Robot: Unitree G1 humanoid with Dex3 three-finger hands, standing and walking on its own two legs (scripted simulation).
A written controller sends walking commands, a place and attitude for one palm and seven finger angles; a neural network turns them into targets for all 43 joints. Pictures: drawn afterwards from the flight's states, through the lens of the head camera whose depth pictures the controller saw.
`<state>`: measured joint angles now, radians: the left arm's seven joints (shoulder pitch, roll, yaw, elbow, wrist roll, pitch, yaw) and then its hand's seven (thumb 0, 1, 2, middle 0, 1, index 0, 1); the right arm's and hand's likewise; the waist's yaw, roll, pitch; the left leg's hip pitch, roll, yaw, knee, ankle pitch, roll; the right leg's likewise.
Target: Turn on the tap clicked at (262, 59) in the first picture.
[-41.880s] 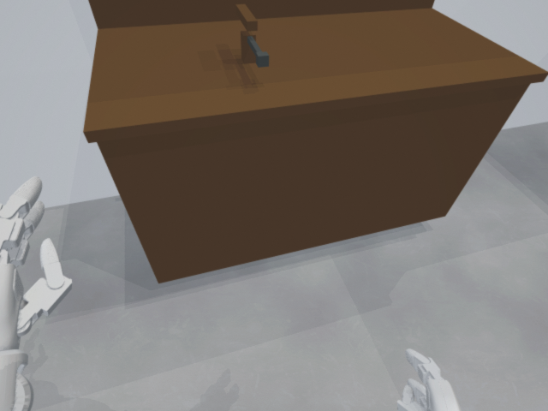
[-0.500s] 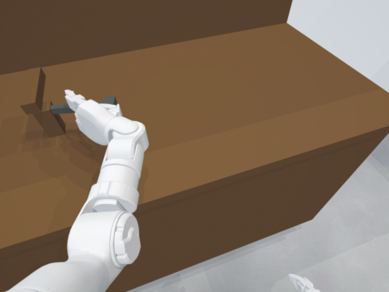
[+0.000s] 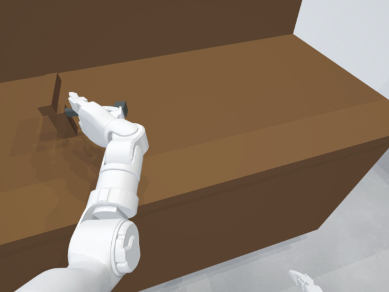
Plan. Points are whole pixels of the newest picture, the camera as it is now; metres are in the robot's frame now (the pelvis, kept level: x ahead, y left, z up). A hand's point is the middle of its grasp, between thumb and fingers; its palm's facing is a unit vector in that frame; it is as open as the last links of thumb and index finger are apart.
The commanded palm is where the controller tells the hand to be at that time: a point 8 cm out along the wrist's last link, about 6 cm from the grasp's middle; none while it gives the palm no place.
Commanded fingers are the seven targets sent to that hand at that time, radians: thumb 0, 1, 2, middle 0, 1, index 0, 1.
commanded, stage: lift the hand up off the lever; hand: left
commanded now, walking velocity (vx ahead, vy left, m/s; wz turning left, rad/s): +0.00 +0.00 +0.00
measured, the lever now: (121, 109) +0.50 +0.20 +0.12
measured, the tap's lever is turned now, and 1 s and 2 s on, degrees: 76 76 76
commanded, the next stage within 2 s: draw the hand back beside the body in 1.16 s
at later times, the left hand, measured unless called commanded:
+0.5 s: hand (118, 105) +0.44 +0.17 +0.18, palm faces +0.79 -0.60 -0.09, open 7.8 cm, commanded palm +0.38 +0.19 +0.18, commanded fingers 0.00 0.90 0.90 -0.15 -0.15 -0.15 -0.15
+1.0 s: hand (117, 99) +0.43 +0.17 +0.20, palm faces +0.77 -0.63 -0.07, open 7.8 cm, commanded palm +0.38 +0.19 +0.20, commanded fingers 0.00 0.90 0.90 -0.15 -0.15 -0.15 -0.15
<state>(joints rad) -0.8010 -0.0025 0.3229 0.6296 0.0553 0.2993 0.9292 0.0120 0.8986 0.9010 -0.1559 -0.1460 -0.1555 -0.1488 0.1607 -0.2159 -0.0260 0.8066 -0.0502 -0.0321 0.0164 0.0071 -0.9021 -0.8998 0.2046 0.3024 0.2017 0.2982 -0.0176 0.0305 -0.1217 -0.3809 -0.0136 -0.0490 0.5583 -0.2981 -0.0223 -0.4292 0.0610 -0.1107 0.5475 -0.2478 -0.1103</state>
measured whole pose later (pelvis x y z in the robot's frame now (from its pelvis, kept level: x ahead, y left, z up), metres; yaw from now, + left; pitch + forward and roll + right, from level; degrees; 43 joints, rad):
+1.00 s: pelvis +0.00 +0.00 +0.01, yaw -1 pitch +4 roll +1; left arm -0.80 -0.02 0.29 0.52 0.02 0.41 0.90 0.01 0.90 0.90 -0.16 -0.15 -0.15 -0.15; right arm 0.11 -0.21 -0.01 0.81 -0.03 -0.02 0.01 0.01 -0.90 -0.90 0.20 0.30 0.20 0.30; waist 0.01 0.04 -0.11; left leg -0.28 -0.01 -0.03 0.48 -0.27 -0.02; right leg -0.34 0.06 -0.09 0.48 -0.22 -0.11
